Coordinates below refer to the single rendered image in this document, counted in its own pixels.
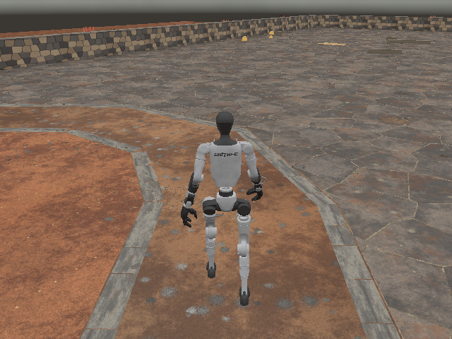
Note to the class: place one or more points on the left robot forearm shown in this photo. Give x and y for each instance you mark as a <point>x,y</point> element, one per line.
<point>191,193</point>

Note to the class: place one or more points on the right robot hand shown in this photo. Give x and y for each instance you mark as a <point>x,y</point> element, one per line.
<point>252,191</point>

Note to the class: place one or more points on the robot right upper arm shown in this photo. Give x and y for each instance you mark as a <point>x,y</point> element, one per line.
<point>250,158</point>

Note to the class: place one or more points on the right robot forearm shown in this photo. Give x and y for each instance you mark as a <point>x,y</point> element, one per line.
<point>257,182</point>

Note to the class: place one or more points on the robot left upper arm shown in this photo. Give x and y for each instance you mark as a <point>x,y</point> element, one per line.
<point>202,150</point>

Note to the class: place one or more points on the robot right thigh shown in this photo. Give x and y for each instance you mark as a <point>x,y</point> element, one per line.
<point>243,219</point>

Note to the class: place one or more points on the humanoid robot torso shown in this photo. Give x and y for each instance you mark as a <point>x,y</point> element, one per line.
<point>225,167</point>

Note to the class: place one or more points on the left robot hand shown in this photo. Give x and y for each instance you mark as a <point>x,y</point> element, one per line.
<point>184,214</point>

